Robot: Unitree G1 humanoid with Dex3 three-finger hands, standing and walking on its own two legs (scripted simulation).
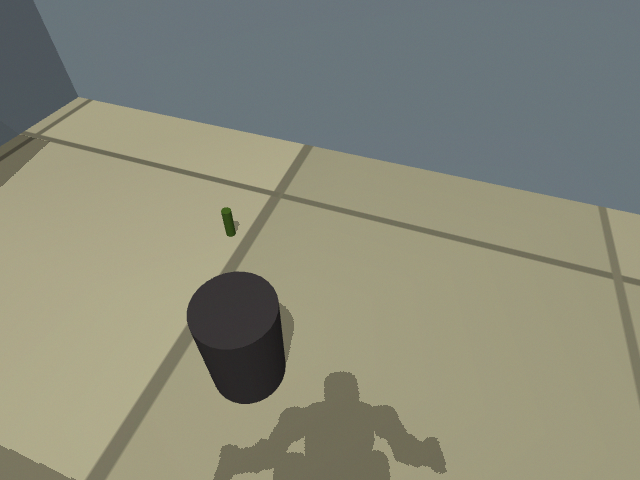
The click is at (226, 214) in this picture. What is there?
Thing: slim round
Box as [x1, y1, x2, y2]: [221, 207, 235, 236]
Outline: 225,207 221,210 226,234 231,236 235,233 230,209
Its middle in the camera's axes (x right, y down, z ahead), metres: -0.38 -0.09 +1.67
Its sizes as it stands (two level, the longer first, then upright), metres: 0.042 0.042 0.139
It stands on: the floor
